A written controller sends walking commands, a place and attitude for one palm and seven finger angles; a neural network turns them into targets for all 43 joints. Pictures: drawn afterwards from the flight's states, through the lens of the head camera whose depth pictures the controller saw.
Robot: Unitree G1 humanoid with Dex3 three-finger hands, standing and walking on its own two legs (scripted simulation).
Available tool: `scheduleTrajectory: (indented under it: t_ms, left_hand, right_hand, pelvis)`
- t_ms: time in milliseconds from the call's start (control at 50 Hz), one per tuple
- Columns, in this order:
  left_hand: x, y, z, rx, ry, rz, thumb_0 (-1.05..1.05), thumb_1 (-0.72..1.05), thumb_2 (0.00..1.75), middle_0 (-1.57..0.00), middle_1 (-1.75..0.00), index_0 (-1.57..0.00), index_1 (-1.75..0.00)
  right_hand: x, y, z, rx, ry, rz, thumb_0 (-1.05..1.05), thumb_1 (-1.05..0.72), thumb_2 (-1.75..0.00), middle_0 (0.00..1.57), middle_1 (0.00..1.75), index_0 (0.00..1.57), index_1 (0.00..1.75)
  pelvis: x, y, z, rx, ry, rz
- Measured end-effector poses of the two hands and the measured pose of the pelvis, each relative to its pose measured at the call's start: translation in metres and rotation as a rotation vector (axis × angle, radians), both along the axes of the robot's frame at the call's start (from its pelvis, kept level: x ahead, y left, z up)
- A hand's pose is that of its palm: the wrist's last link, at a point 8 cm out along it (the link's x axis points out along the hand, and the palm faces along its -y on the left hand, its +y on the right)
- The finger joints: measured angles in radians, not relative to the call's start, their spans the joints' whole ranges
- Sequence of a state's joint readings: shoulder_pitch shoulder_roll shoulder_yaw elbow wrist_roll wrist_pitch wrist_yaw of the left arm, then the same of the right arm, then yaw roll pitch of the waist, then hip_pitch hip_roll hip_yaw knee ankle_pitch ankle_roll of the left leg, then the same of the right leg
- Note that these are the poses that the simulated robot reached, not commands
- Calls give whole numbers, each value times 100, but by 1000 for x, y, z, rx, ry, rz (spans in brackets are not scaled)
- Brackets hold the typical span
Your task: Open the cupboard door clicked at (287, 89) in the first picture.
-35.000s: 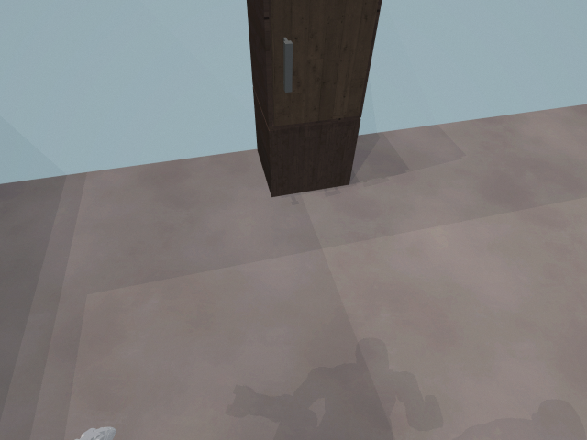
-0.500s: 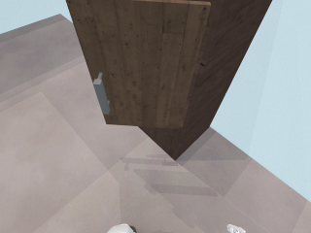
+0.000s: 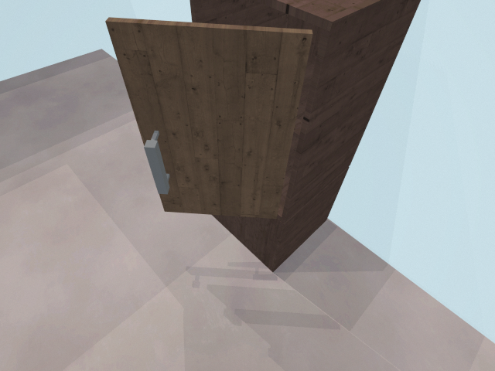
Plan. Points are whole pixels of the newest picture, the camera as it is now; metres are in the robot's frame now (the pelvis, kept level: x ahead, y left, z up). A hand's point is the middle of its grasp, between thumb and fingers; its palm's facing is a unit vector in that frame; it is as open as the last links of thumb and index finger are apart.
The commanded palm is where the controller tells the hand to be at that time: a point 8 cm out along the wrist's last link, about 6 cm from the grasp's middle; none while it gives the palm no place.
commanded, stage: come to a stop and stand still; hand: left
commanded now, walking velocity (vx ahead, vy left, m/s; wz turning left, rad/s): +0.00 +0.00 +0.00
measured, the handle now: (160, 163) +0.59 +0.26 -0.09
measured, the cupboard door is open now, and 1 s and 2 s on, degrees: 42 42 42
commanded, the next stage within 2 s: look again from close up in 0.82 s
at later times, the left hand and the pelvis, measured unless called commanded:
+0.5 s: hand out of the picture +0.00 +0.24 -0.17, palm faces +0.01 -0.96 -0.27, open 7.4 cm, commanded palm none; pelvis -0.05 +0.03 +0.00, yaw -1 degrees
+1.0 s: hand out of the picture -0.10 +0.20 -0.18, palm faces +0.02 -0.98 -0.18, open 7.4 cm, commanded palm none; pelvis -0.07 +0.03 +0.00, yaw +0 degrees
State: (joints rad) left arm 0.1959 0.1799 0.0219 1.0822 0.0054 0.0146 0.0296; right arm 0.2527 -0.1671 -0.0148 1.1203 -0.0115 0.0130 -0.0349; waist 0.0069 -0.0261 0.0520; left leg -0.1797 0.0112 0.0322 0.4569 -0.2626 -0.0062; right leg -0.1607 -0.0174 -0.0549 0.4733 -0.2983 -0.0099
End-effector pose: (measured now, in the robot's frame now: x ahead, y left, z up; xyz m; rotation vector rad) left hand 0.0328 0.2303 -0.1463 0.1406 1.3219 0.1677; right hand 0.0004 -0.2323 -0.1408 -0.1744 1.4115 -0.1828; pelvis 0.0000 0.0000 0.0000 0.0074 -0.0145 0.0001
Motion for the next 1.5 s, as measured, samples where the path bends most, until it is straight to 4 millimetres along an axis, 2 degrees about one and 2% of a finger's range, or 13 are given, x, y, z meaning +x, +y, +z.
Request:
scheduleTrajectory:
  t_ms: [240, 380, 500, 740, 900, 1000, 1160, 1500]
  left_hand:
    - [-1, 39, 11, 85, -115, -60, 0, 91, 90, -20, -30, -20, -30]
    - [-13, 51, 16, 85, -157, -64, 0, 91, 90, -20, -30, -20, -30]
    - [-39, 55, 14, 74, -117, -65, 0, 91, 90, -20, -30, -20, -30]
    - [-107, 45, 3, 33, 48, -30, 0, 91, 90, -20, -30, -20, -30]
    - [-130, 29, -1, -2, 111, -11, 0, 91, 90, -20, -30, -20, -30]
    - [-132, 19, -2, -18, 116, -4, 0, 91, 90, -20, -30, -20, -30]
    - [-123, 8, -3, -34, 95, 1, 0, 91, 90, -20, -30, -20, -30]
    - [-105, 5, -2, -31, 79, -6, 0, 91, 90, -20, -30, -20, -30]
  right_hand:
    - [29, 10, 1, -3, -243, 18, 1, -91, -89, 20, 29, 20, 30]
    - [29, 14, 9, -11, -289, 55, 1, -91, -89, 20, 29, 20, 30]
    - [11, 12, 12, -23, -267, 57, 1, -91, -89, 20, 29, 20, 30]
    - [-50, 13, 7, -24, -107, 15, 1, -91, -89, 20, 29, 20, 30]
    - [-75, 27, 1, 8, -35, -15, 1, -91, -89, 20, 29, 20, 30]
    - [-80, 37, -2, 34, -23, -30, 1, -91, -89, 20, 29, 20, 30]
    - [-77, 50, -6, 67, -29, -42, 0, -91, -89, 20, 29, 20, 30]
    - [-67, 44, -4, 56, -31, -51, 0, -91, -89, 20, 29, 20, 30]
  pelvis:
    - [-22, 17, -8, -7, -20, -10]
    - [-39, 26, -6, -12, -36, -11]
    - [-52, 30, -4, -11, -36, -9]
    - [-64, 32, -1, -14, -24, -4]
    - [-67, 31, -1, -14, -18, -4]
    - [-66, 31, -1, -14, -16, -7]
    - [-64, 29, -2, -13, -11, -8]
    - [-55, 26, 0, -12, -5, -15]
